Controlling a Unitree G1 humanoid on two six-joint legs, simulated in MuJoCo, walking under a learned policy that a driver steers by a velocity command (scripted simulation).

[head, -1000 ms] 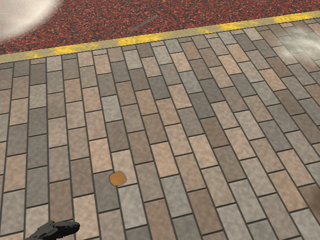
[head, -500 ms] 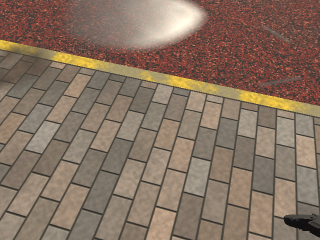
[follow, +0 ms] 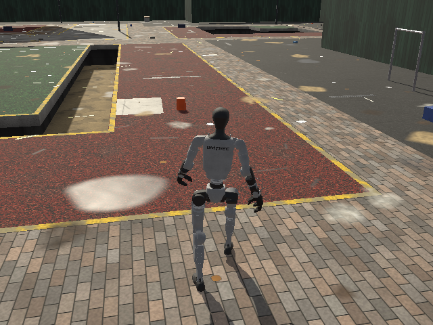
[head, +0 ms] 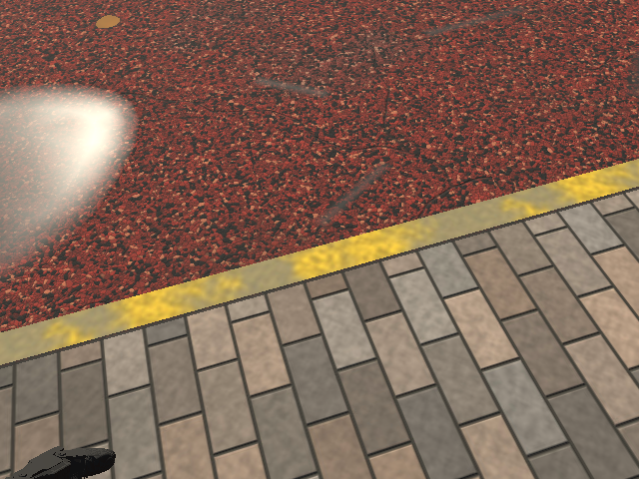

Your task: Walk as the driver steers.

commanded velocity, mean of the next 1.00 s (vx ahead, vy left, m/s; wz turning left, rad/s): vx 0.12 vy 0.00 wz -0.32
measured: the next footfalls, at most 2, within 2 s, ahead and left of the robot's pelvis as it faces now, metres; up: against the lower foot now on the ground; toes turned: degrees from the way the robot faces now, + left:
right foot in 0.06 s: +0.27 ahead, -0.07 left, +0.00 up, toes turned -8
left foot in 0.56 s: +0.38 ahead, +0.14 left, +0.00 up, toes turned -20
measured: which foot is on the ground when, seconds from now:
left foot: down 0.00-0.06, up 0.08-0.54, down 0.56-1.00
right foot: up 0.00-0.04, down 0.06-1.00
